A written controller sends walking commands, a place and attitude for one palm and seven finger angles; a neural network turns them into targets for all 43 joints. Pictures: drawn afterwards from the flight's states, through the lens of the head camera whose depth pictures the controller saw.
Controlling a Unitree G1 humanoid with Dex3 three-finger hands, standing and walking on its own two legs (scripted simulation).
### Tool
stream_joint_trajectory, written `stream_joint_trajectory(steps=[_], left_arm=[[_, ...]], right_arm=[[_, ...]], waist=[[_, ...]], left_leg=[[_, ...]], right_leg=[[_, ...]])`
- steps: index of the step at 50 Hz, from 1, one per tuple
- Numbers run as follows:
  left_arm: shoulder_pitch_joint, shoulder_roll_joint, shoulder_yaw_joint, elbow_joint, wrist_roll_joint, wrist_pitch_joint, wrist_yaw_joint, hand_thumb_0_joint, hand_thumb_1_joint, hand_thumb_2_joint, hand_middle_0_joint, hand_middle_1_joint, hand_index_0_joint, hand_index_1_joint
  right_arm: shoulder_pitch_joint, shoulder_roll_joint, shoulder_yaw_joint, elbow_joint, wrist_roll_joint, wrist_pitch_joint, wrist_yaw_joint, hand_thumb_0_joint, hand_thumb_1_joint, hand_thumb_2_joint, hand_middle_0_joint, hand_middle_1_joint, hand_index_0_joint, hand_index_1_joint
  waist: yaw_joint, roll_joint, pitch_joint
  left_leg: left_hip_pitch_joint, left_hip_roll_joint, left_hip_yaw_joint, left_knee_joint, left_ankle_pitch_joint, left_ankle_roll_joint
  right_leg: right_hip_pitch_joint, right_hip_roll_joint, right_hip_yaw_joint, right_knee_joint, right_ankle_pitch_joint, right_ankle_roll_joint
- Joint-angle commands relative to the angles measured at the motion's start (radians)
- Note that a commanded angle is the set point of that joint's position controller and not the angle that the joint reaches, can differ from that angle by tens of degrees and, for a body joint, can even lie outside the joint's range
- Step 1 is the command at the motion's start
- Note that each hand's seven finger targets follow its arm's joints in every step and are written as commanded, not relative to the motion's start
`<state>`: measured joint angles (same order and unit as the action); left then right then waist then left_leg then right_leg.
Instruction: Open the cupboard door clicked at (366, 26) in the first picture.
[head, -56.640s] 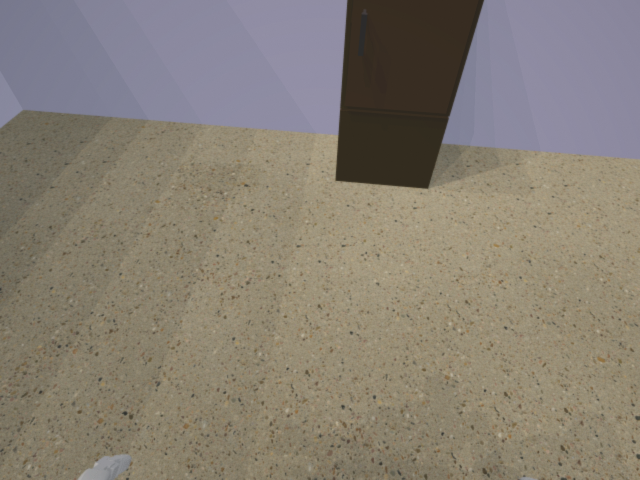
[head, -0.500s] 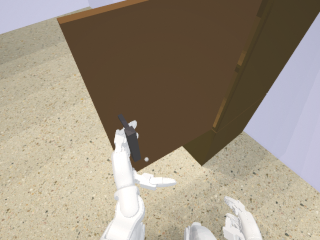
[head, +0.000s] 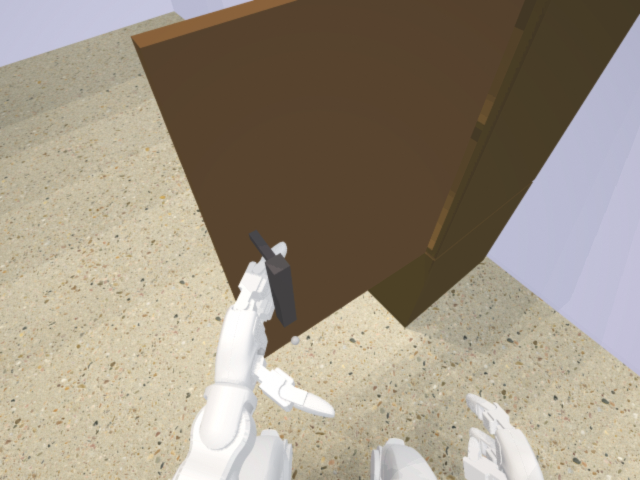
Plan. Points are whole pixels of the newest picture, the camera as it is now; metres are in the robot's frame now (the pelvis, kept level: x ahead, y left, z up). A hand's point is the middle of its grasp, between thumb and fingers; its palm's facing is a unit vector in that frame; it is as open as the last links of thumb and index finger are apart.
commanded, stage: slide the hand sideways off the handle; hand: left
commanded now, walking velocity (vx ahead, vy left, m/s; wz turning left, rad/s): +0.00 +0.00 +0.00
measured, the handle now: (273, 281) +0.34 +0.08 +0.05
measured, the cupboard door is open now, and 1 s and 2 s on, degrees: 86 86 86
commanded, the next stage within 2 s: draw the hand back to the body in 0.80 s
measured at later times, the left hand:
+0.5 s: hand (254, 369) +0.24 +0.09 +0.04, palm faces -0.06 -1.00 -0.01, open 16.3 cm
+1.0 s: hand (208, 394) +0.21 +0.13 +0.05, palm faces -0.06 -1.00 -0.02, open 16.4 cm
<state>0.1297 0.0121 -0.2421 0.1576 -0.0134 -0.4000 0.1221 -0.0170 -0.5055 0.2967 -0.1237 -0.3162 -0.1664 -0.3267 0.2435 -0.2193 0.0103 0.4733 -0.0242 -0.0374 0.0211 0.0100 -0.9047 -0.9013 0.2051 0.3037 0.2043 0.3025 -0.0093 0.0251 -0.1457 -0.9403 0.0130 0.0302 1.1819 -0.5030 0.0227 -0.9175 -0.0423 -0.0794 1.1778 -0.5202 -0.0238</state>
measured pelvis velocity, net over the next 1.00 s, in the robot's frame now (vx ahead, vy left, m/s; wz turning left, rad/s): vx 0.01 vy -0.01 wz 0.00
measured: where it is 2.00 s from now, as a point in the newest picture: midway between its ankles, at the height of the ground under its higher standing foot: outside the picture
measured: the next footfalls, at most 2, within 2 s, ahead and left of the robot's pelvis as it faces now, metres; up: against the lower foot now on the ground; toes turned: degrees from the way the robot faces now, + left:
none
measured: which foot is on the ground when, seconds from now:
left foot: down 0.00-1.00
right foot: down 0.00-1.00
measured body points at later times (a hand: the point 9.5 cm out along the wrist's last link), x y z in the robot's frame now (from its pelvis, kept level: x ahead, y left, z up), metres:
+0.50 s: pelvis +0.02 -0.01 -0.01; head +0.09 -0.01 +0.43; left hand +0.24 +0.14 +0.04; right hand +0.21 -0.22 -0.09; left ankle +0.04 +0.11 -0.64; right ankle +0.03 -0.11 -0.64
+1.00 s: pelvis +0.01 -0.01 -0.02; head +0.08 -0.01 +0.43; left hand +0.21 +0.19 +0.05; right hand +0.21 -0.24 -0.09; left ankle +0.04 +0.11 -0.64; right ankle +0.03 -0.11 -0.64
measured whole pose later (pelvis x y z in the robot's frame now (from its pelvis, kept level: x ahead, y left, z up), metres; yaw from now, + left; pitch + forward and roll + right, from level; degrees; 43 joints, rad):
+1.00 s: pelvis +0.01 -0.01 -0.02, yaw +0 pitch +17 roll -2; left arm 0.52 0.19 0.00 -0.21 -0.19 -0.40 -0.17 -0.02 -0.50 0.30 -0.15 -0.30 -0.15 -0.30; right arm 0.22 -0.21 -0.01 0.42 0.01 -0.06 -0.05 0.01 -0.90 -0.90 0.21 0.30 0.21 0.30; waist 0.02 0.03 -0.16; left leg -1.02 0.04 -0.02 1.30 -0.57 0.00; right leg -0.97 -0.01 -0.12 1.26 -0.58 -0.04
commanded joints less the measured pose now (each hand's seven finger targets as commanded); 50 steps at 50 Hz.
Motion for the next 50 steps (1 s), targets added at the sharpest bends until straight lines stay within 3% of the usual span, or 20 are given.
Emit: stream_joint_trajectory(steps=[1,5,9,13,15,17,18,19,23,27,34,40,45,48,50], left_arm=[[-0.003,0.022,0.012,-0.280,0.027,-0.097,-0.005,0.000,-0.500,0.300,-0.150,-0.300,-0.150,-0.300],[0.040,0.038,0.021,-0.317,0.021,-0.081,-0.023,0.000,-0.500,0.300,-0.150,-0.300,-0.150,-0.300],[0.080,0.040,0.013,-0.403,-0.004,-0.091,-0.047,0.000,-0.500,0.300,-0.150,-0.300,-0.150,-0.300],[0.094,0.065,0.031,-0.427,-0.020,-0.105,-0.078,0.000,-0.500,0.300,-0.150,-0.300,-0.150,-0.300],[0.115,0.085,0.050,-0.431,-0.023,-0.110,-0.092,0.000,-0.500,0.300,-0.150,-0.300,-0.150,-0.300],[0.170,0.107,0.080,-0.418,-0.029,-0.101,-0.106,0.000,-0.500,0.300,-0.150,-0.300,-0.150,-0.300],[0.200,0.122,0.100,-0.428,-0.032,-0.095,-0.111,0.000,-0.500,0.300,-0.150,-0.300,-0.150,-0.300],[0.240,0.108,0.092,-0.441,-0.041,-0.087,-0.121,0.000,-0.500,0.300,-0.150,-0.300,-0.150,-0.300],[0.314,0.141,0.138,-0.479,-0.070,-0.057,-0.148,0.000,-0.500,0.300,-0.150,-0.300,-0.150,-0.300],[0.345,0.169,0.190,-0.494,-0.095,-0.065,-0.168,0.000,-0.500,0.300,-0.150,-0.300,-0.150,-0.300],[0.400,0.208,0.245,-0.519,-0.149,-0.128,-0.245,0.000,-0.500,0.300,-0.150,-0.300,-0.150,-0.300],[0.413,0.224,0.263,-0.532,-0.186,-0.121,-0.309,0.000,-0.500,0.300,-0.150,-0.300,-0.150,-0.300],[0.390,0.231,0.271,-0.560,-0.198,-0.108,-0.307,0.000,-0.500,0.300,-0.150,-0.300,-0.150,-0.300],[0.397,0.311,0.342,-0.651,-0.200,-0.083,-0.285,0.000,-0.500,0.300,-0.150,-0.300,-0.150,-0.300],[0.415,0.314,0.351,-0.685,-0.204,-0.052,-0.275,0.000,-0.500,0.300,-0.150,-0.300,-0.150,-0.300]], right_arm=[[-0.067,-0.098,-0.044,-0.186,0.004,-0.035,0.012,0.000,-0.900,-0.900,0.200,0.300,0.200,0.300],[-0.063,-0.098,-0.041,-0.206,0.009,-0.019,0.008,0.000,-0.900,-0.900,0.200,0.300,0.200,0.300],[-0.063,-0.097,-0.041,-0.217,0.012,-0.026,-0.003,0.000,-0.900,-0.900,0.200,0.300,0.200,0.300],[-0.054,-0.102,-0.041,-0.210,0.012,-0.039,-0.018,0.000,-0.900,-0.900,0.200,0.300,0.200,0.300],[-0.051,-0.100,-0.043,-0.205,0.011,-0.044,-0.021,0.000,-0.900,-0.900,0.200,0.300,0.200,0.300],[-0.047,-0.103,-0.043,-0.210,0.012,-0.043,-0.024,0.000,-0.900,-0.900,0.200,0.300,0.200,0.300],[-0.049,-0.104,-0.046,-0.214,0.012,-0.044,-0.025,0.000,-0.900,-0.900,0.200,0.300,0.200,0.300],[-0.047,-0.098,-0.044,-0.223,0.014,-0.043,-0.023,0.000,-0.900,-0.900,0.200,0.300,0.200,0.300],[-0.042,-0.099,-0.047,-0.231,0.020,-0.036,-0.028,0.000,-0.900,-0.900,0.200,0.300,0.200,0.300],[-0.044,-0.093,-0.051,-0.228,0.023,-0.038,-0.040,0.000,-0.900,-0.900,0.200,0.300,0.200,0.300],[-0.053,-0.096,-0.059,-0.204,0.024,-0.061,-0.055,0.000,-0.900,-0.900,0.200,0.300,0.200,0.300],[-0.061,-0.103,-0.066,-0.205,0.031,-0.070,-0.066,0.000,-0.900,-0.900,0.200,0.300,0.200,0.300],[-0.063,-0.108,-0.066,-0.212,0.033,-0.080,-0.074,0.000,-0.900,-0.900,0.200,0.300,0.200,0.300],[-0.056,-0.108,-0.066,-0.229,0.037,-0.071,-0.080,0.000,-0.900,-0.900,0.200,0.300,0.200,0.300],[-0.052,-0.101,-0.062,-0.242,0.046,-0.064,-0.082,0.000,-0.900,-0.900,0.200,0.300,0.200,0.300]], waist=[[0.015,-0.054,-0.252],[0.006,-0.049,-0.212],[-0.009,-0.033,-0.226],[-0.027,-0.064,-0.213],[-0.022,-0.047,-0.228],[-0.010,-0.066,-0.234],[0.005,-0.041,-0.259],[0.009,-0.043,-0.270],[0.015,-0.039,-0.272],[0.005,-0.077,-0.242],[0.000,-0.041,-0.242],[-0.004,-0.024,-0.235],[-0.001,-0.009,-0.246],[0.025,0.011,-0.285],[0.027,0.021,-0.285]], left_leg=[[0.153,-0.028,-0.060,-0.171,0.116,-0.005],[0.136,-0.028,-0.060,-0.171,0.093,-0.005],[0.153,-0.024,-0.067,-0.156,0.116,-0.003],[0.131,-0.023,-0.078,-0.135,0.111,-0.001],[0.126,-0.025,-0.076,-0.124,0.113,-0.002],[0.113,-0.027,-0.073,-0.122,0.119,-0.002],[0.116,-0.028,-0.073,-0.118,0.150,-0.003],[0.122,-0.029,-0.066,-0.119,0.166,-0.003],[0.117,-0.031,-0.060,-0.116,0.209,-0.004],[0.082,-0.032,-0.052,-0.094,0.190,-0.004],[0.050,-0.030,-0.056,-0.055,0.197,-0.005],[0.033,-0.028,-0.056,-0.038,0.168,-0.004],[0.040,-0.026,-0.062,-0.036,0.155,-0.002],[0.091,-0.025,-0.063,-0.084,0.165,0.000],[0.130,-0.027,-0.059,-0.119,0.166,0.000]], right_leg=[[0.144,0.034,0.039,-0.179,0.138,-0.022],[0.140,0.037,0.042,-0.185,0.123,-0.020],[0.129,0.043,0.038,-0.175,0.150,-0.018],[0.113,0.047,0.035,-0.166,0.146,-0.014],[0.107,0.046,0.038,-0.156,0.151,-0.013],[0.123,0.047,0.040,-0.155,0.158,-0.014],[0.140,0.047,0.042,-0.144,0.187,-0.018],[0.153,0.046,0.041,-0.143,0.212,-0.015],[0.193,0.048,0.044,-0.145,0.275,-0.013],[0.200,0.045,0.061,-0.159,0.281,-0.002],[0.180,0.045,0.077,-0.141,0.294,0.001],[0.151,0.046,0.087,-0.145,0.227,0.002],[0.121,0.052,0.077,-0.136,0.177,-0.002],[0.177,0.058,0.069,-0.160,0.167,-0.008],[0.208,0.058,0.065,-0.188,0.173,-0.004]])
